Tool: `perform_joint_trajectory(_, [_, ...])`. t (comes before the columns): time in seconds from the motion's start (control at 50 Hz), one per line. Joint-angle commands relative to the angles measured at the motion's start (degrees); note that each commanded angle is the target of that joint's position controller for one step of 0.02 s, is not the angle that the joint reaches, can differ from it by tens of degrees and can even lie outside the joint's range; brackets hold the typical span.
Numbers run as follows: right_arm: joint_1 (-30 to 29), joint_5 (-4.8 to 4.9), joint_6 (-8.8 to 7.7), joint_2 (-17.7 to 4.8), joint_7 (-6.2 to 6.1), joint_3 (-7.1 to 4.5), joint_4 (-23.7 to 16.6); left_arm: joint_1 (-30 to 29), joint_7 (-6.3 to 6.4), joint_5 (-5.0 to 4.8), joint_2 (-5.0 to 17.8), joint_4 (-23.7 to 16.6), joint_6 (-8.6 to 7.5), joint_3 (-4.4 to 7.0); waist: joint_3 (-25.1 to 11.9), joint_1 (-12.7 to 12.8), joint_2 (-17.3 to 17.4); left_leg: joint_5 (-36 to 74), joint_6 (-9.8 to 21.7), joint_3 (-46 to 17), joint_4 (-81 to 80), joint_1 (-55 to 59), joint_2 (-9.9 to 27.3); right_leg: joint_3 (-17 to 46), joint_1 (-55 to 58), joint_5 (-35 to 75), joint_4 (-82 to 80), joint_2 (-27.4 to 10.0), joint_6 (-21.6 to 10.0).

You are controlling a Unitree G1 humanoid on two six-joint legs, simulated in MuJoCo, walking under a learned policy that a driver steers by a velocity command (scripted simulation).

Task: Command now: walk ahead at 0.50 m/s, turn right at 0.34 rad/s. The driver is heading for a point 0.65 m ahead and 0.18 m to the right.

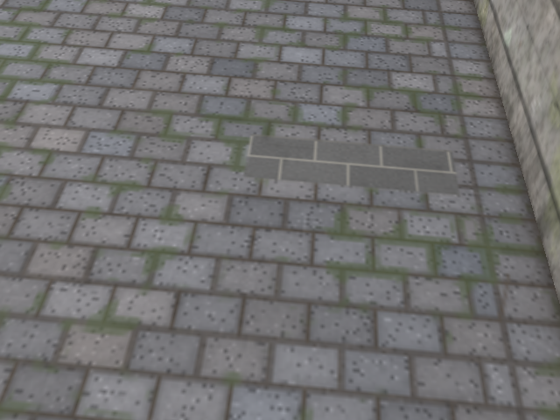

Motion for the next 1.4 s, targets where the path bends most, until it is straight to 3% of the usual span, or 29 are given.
perform_joint_trajectory(0.02, [-1.68,-0.40,-1.95,-6.78,-0.74,-2.23,-2.21,1.75,0.29,0.18,2.08,-3.12,0.76,0.99,-1.84,1.09,6.32,12.51,8.50,-10.03,-14.06,4.59,16.53,4.28,-5.43,7.23,-2.30,-2.20,0.67])
perform_joint_trajectory(0.14, [0.54,0.04,-1.22,-9.04,-2.06,-3.02,0.82,-6.95,-1.51,0.76,0.49,-6.15,0.38,0.51,1.65,-1.75,4.95,13.26,6.38,-0.84,-15.30,8.57,15.99,1.04,-6.68,19.71,-18.21,-1.18,0.20])
perform_joint_trajectory(0.26, [4.12,1.52,0.86,-11.58,-2.31,-4.09,3.72,-15.06,-3.26,0.67,0.45,-11.73,0.41,0.13,3.94,-4.32,5.01,20.42,5.09,3.02,-10.43,18.39,18.66,-4.65,-8.30,11.00,-26.50,0.16,-2.95])
perform_joint_trajectory(0.3, [2.96,2.04,1.51,-13.28,-2.57,-4.50,3.63,-13.23,-3.48,0.73,1.79,-12.71,0.71,0.86,1.05,-2.22,7.03,38.68,3.85,4.83,-3.82,19.60,18.45,-8.19,-2.02,5.28,-27.31,3.39,-5.12])
perform_joint_trajectory(0.34, [1.20,2.84,2.33,-14.28,-2.86,-4.64,3.24,-2.01,-3.05,0.54,5.36,-10.67,1.12,3.10,-5.70,4.71,7.68,52.29,1.73,7.28,12.51,17.06,16.26,-11.08,13.88,4.76,-31.21,8.55,-8.32])
perform_joint_trajectory(0.36, [1.33,2.61,2.14,-13.02,-3.09,-4.02,2.75,7.84,-2.15,0.59,9.47,-8.16,1.49,5.18,-10.80,9.26,5.29,43.04,-0.71,7.82,26.94,6.81,13.85,-7.03,30.82,8.49,-33.93,8.34,-10.81])
perform_joint_trajectory(0.38, [4.44,-0.04,1.05,-5.60,-2.68,-1.74,-0.36,10.25,-1.08,0.29,16.71,-7.71,1.55,6.65,-13.82,5.47,-9.90,-5.46,-4.77,6.55,48.53,-19.60,5.11,20.63,50.36,6.99,-35.67,-7.04,-19.39])
perform_joint_trajectory(0.4, [2.68,0.75,-1.32,-5.76,-2.10,-0.90,-1.74,10.06,-1.45,0.78,15.44,-10.07,0.30,5.66,-23.46,5.70,-8.69,-24.44,-5.27,-8.25,59.13,-29.37,-1.38,44.96,56.72,1.29,-45.47,-14.85,-26.38])
perform_joint_trajectory(0.42, [-3.55,2.92,-2.58,-9.70,-1.45,-1.92,-3.36,9.01,-1.82,1.08,11.05,-9.74,-0.49,4.42,-17.70,7.73,-3.52,-19.88,-4.02,-11.93,59.08,-34.76,1.97,37.22,53.85,3.47,-47.42,-13.16,-22.86])
perform_joint_trajectory(0.44, [-4.78,2.94,-3.18,-9.29,-1.43,-1.57,-3.87,6.48,-1.80,0.67,8.76,-9.79,-0.89,3.76,-12.22,5.66,-1.49,-14.99,-2.92,-11.47,54.24,-34.12,4.40,29.03,46.34,6.77,-46.97,-10.57,-20.51])
perform_joint_trajectory(0.48, [-4.39,0.40,-2.73,-9.89,-2.08,-2.17,-3.23,-0.11,-1.05,0.65,5.50,-11.21,-0.83,2.57,-6.44,0.96,0.92,-9.63,-3.87,-11.30,45.09,-26.93,7.69,19.99,32.34,15.50,-48.73,-6.23,-17.52])
perform_joint_trajectory(0.56, [-2.78,-0.71,-0.42,-8.17,-2.11,-1.89,-3.52,0.54,-0.17,0.98,7.44,-11.04,-1.12,2.75,-4.91,-1.43,0.33,-5.88,-7.43,-10.22,38.05,-22.88,7.07,15.66,22.62,23.58,-50.97,-4.37,-17.87])
perform_joint_trajectory(0.68, [-17.27,-0.25,-1.21,-4.84,-1.02,0.01,-6.73,6.08,1.81,1.23,8.09,-8.75,-0.64,2.58,-1.48,4.21,-2.22,14.00,-8.38,-8.46,13.79,-20.34,2.45,11.63,20.58,11.18,-50.80,-0.23,-13.00])
perform_joint_trajectory(0.8, [-17.84,0.26,-2.76,-8.25,1.18,-1.01,-6.98,9.21,1.90,1.12,7.31,-5.58,0.07,2.04,-0.37,4.12,-5.38,9.68,-3.46,-9.38,5.93,-17.70,1.91,17.03,30.37,13.83,-45.34,-5.58,-10.35])
perform_joint_trajectory(0.84, [-10.50,-0.84,-3.37,-10.20,0.85,-2.17,-5.10,7.00,1.94,1.47,7.07,-5.66,0.56,1.85,-3.59,-0.39,-5.13,10.86,-0.32,-7.18,2.20,-8.06,0.10,14.59,31.63,32.65,-34.85,-2.48,-7.77])
perform_joint_trajectory(0.86, [-3.96,-1.93,-3.86,-12.13,0.71,-2.64,-3.99,6.41,1.95,2.16,5.31,-6.69,0.60,1.06,-10.57,-3.32,-2.68,22.45,2.41,-9.90,5.20,5.16,4.40,12.04,26.60,33.08,-23.65,0.78,-5.65])
perform_joint_trajectory(0.88, [3.45,-3.25,-3.95,-15.75,0.51,-3.23,-3.04,10.61,1.94,2.91,2.11,-7.47,0.23,-0.20,-19.52,-3.90,9.60,42.74,9.47,-24.26,9.71,26.10,16.77,8.01,10.42,10.15,-3.18,7.65,-1.97])
perform_joint_trajectory(0.9, [6.49,-1.70,-3.25,-14.89,1.21,-3.38,-1.05,19.52,1.53,1.58,1.48,-5.46,-0.40,-0.77,-27.14,-1.88,22.95,42.08,18.33,-45.88,3.71,35.39,26.91,7.62,-0.90,-21.64,12.76,13.14,0.74])
perform_joint_trajectory(0.92, [3.25,0.29,-2.63,-11.52,1.06,-2.62,-2.18,16.95,1.59,0.81,6.99,-4.24,-0.05,0.53,-21.03,-2.76,12.41,32.66,16.51,-43.28,1.74,28.99,25.55,10.18,-4.32,-18.98,19.15,9.63,1.54])
perform_joint_trajectory(0.96, [-4.95,-0.36,-1.79,-7.17,0.63,-0.58,-3.13,4.79,2.07,1.35,8.42,-6.70,0.97,0.92,-8.73,-1.99,2.94,38.00,12.58,-26.47,0.64,12.94,19.30,5.79,-4.06,-13.33,14.75,4.91,2.44])
perform_joint_trajectory(1.02, [-9.24,-0.92,-1.45,-5.77,0.97,0.42,-1.07,6.13,2.44,2.13,3.69,-7.01,2.53,0.15,-5.39,2.66,6.85,39.51,10.00,-16.33,-3.28,-0.77,12.64,2.04,7.46,-9.35,-2.24,1.74,3.03])
perform_joint_trajectory(1.08, [-10.53,-0.86,-0.76,-8.17,0.98,-0.03,0.82,4.44,2.74,2.57,0.39,-7.83,2.66,-1.27,-8.26,2.18,9.42,44.57,10.50,-12.47,-2.54,-0.64,11.25,-0.36,14.42,-5.35,-18.79,2.41,4.53])
perform_joint_trajectory(1.16, [-10.69,-0.01,1.08,-9.71,0.66,0.03,2.25,1.91,2.60,1.97,3.32,-7.91,3.28,-0.95,-8.92,1.25,8.47,24.26,9.42,-14.09,-2.90,0.16,11.80,-0.91,20.39,4.27,-29.70,2.84,4.11])
perform_joint_trajectory(1.22, [-9.48,-0.06,1.46,-7.07,0.97,1.66,3.71,-2.00,2.98,3.53,4.92,-9.51,3.14,-0.91,-4.49,1.46,6.42,-1.87,4.16,-14.92,-2.80,-4.69,7.87,1.85,26.90,12.05,-41.36,0.92,1.55])
perform_joint_trajectory(1.24, [-8.01,-1.01,1.22,-6.16,1.11,2.21,4.27,-2.48,3.29,3.84,6.80,-10.55,2.95,-0.86,-4.65,0.69,3.15,-7.24,2.03,-13.94,-0.49,-6.48,5.65,5.95,29.42,19.02,-41.14,-3.35,0.00])
perform_joint_trajectory(1.26, [-2.23,-0.92,1.48,-4.78,1.08,2.53,5.21,-5.10,3.29,3.66,9.37,-10.32,3.26,-0.46,-4.83,-3.82,-4.09,-11.82,0.17,-9.86,-0.61,-5.27,1.80,7.47,25.72,14.74,-39.16,-4.32,-3.28])
perform_joint_trajectory(1.3, [-6.36,-1.06,1.84,-7.14,0.68,2.38,5.57,-5.76,2.45,3.42,3.95,-10.47,3.04,-1.75,-3.00,-0.26,-1.69,-5.88,-0.79,-9.46,0.32,-2.41,1.80,4.07,22.56,9.55,-38.70,-0.40,-1.65])
perform_joint_trajectory(1.32, [-8.87,-0.73,2.19,-7.37,0.42,2.34,4.92,-5.69,2.34,4.23,4.43,-10.42,2.81,-1.92,-2.94,0.62,0.36,-1.25,-0.66,-9.41,0.80,-3.04,1.90,3.10,23.43,13.52,-37.64,0.50,-0.03])
perform_joint_trajectory(1.4, [-7.74,-0.23,2.71,-7.89,0.35,2.41,5.58,-4.00,2.77,3.63,4.84,-9.24,2.37,-2.34,-5.06,0.45,-1.46,6.91,-0.43,-9.18,2.81,-0.11,2.10,2.90,24.83,20.84,-36.05,0.39,0.80])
